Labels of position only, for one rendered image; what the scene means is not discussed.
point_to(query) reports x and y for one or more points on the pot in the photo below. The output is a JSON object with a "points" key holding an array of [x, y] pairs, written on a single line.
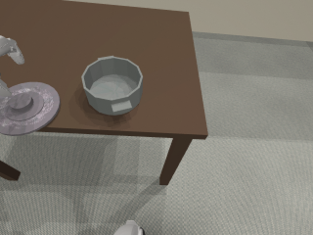
{"points": [[113, 85]]}

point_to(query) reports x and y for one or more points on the robot left shin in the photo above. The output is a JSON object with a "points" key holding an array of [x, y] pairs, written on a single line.
{"points": [[131, 222]]}

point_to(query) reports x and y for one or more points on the lid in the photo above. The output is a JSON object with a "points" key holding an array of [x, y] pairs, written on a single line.
{"points": [[46, 104]]}

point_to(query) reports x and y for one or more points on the table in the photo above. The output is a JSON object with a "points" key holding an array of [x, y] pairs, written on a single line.
{"points": [[60, 38]]}

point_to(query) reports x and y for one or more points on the robot left hand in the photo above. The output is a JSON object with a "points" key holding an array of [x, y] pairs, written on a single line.
{"points": [[9, 46]]}

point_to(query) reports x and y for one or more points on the robot left thigh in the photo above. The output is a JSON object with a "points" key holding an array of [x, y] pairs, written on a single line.
{"points": [[129, 229]]}

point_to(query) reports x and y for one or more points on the knob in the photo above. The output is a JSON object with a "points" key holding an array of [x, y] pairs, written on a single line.
{"points": [[21, 102]]}

